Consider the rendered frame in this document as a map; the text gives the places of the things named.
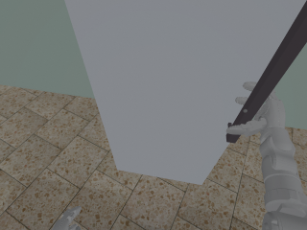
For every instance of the right robot upper arm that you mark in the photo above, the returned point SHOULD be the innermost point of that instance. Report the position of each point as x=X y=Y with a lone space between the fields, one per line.
x=275 y=220

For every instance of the robot right forearm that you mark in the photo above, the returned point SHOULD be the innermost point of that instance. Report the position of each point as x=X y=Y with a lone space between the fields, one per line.
x=283 y=188

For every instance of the fridge door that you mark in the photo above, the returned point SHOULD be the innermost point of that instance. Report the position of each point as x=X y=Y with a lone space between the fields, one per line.
x=165 y=74

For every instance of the left robot hand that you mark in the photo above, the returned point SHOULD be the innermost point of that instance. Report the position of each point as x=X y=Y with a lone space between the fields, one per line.
x=66 y=218

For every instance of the handle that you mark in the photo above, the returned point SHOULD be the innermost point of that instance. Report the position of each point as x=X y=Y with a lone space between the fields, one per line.
x=290 y=47

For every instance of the right robot hand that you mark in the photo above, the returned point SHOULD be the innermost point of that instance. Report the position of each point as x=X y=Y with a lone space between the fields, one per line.
x=273 y=113

